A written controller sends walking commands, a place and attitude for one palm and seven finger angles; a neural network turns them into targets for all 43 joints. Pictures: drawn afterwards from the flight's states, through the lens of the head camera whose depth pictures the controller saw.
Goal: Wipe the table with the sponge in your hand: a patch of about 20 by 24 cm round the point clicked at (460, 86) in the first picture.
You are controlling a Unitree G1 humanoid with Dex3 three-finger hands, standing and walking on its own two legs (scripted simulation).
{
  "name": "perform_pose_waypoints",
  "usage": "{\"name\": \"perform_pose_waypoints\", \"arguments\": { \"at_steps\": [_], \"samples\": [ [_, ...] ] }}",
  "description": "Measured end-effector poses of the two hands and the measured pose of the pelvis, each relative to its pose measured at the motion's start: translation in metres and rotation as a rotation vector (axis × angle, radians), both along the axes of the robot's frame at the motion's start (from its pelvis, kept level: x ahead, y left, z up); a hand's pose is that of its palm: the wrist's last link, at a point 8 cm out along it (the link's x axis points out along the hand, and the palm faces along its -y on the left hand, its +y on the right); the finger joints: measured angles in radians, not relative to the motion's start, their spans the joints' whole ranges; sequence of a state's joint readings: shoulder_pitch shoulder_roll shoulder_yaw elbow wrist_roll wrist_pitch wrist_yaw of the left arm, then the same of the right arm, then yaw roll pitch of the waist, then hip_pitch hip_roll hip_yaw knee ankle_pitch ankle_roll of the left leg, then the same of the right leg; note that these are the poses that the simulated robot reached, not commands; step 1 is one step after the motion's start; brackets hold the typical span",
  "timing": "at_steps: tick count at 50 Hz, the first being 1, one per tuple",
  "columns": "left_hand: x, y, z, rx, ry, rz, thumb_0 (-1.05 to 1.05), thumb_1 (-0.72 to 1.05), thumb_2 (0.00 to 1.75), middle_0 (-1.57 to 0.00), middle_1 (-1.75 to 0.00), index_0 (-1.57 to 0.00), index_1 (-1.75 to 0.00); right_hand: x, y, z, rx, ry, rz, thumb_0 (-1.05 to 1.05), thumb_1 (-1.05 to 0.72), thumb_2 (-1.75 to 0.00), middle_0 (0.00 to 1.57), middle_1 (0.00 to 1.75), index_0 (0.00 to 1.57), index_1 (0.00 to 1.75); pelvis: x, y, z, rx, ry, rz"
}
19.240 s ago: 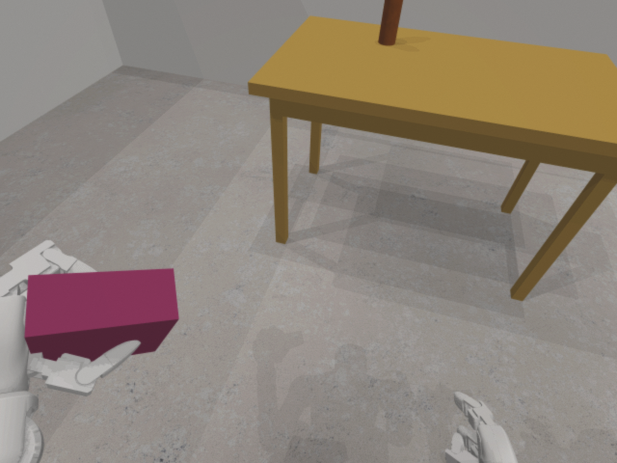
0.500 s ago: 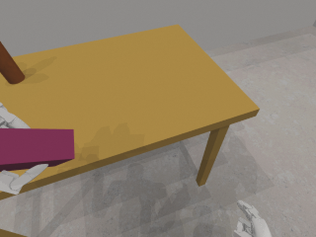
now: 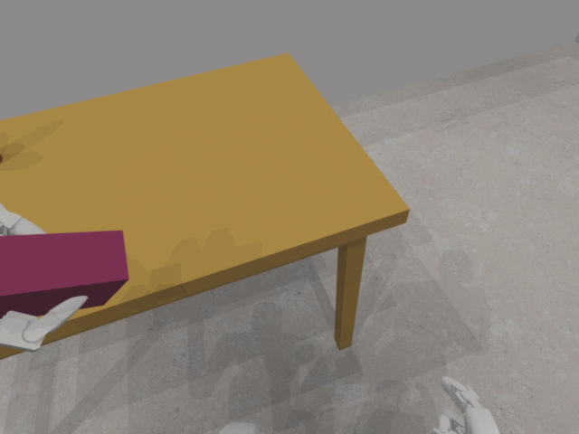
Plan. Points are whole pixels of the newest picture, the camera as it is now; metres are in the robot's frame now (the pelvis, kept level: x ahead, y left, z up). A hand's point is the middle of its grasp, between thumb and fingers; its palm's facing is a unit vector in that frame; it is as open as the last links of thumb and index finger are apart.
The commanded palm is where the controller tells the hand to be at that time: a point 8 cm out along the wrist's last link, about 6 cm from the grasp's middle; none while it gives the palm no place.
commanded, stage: shuffle to correct the standing spot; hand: left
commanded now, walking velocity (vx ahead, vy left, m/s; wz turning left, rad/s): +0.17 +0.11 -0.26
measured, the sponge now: (71, 276) +0.24 +0.23 +0.18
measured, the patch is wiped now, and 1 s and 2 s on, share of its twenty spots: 0.00 0.00 0.00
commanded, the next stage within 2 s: none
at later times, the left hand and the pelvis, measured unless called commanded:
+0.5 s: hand (240, 203) +0.33 +0.07 +0.19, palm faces +0.21 -0.76 -0.61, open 9.2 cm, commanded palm +0.25 +0.13 +0.20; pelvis +0.05 -0.12 +0.00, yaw -9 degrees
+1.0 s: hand (269, 227) +0.28 +0.03 +0.20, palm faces +0.34 -0.80 -0.49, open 9.2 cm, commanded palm +0.23 +0.09 +0.20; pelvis +0.05 -0.19 +0.00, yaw -3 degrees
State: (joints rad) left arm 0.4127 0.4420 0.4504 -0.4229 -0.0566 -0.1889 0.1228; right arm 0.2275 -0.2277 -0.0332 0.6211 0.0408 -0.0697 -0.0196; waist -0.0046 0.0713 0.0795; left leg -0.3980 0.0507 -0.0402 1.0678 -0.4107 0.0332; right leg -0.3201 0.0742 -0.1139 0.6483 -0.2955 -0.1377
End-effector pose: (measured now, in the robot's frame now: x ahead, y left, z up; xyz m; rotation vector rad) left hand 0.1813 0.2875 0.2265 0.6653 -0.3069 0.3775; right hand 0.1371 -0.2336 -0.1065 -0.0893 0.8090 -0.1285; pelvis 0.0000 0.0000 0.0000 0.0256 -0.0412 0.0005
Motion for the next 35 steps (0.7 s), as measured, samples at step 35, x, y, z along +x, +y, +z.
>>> {"name": "perform_pose_waypoints", "arguments": {
  "at_steps": [35],
  "samples": [
    [0.074,-0.234,-0.008,0.111,-0.054,-0.146,0.00,-0.43,1.06,-0.83,-1.39,-0.82,-1.39,0.011,-0.218,-0.054,-0.032,0.193,-0.044,0.02,-0.91,-0.90,0.20,0.30,0.20,0.30,0.059,-0.194,-0.031,-0.018,-0.011,-0.019]
  ]
}}
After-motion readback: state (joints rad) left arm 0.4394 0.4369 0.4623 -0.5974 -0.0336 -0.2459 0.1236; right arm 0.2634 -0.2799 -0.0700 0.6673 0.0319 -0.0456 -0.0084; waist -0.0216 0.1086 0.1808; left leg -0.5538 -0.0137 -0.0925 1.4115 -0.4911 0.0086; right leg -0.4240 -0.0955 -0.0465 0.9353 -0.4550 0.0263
